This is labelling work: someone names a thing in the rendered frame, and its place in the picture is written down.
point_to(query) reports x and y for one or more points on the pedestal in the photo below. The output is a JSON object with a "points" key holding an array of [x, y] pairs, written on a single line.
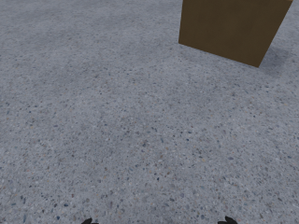
{"points": [[239, 30]]}

